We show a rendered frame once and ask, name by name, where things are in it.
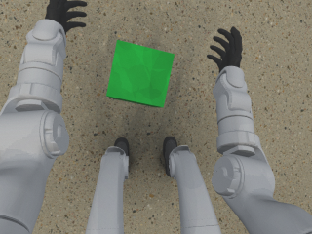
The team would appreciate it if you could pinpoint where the robot right shin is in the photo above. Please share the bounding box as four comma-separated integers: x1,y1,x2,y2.
169,145,196,168

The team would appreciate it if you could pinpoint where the left robot upper arm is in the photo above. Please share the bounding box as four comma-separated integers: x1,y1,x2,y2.
0,109,70,234

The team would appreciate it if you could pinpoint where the left robot forearm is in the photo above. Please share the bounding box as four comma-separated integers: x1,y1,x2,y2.
0,19,66,116

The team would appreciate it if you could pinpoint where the right robot upper arm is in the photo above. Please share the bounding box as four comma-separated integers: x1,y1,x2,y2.
211,154,312,234

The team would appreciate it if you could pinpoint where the left robot hand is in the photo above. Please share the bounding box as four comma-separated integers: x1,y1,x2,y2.
45,0,88,35

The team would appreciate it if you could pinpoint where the carton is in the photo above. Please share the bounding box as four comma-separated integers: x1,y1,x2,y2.
106,40,175,108

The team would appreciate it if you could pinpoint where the robot right foot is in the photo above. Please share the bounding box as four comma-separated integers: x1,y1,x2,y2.
163,136,177,177

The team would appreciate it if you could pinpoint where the right robot hand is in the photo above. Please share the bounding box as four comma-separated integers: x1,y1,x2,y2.
207,26,243,73

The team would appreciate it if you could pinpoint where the right robot forearm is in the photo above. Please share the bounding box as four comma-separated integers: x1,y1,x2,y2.
213,65,275,179

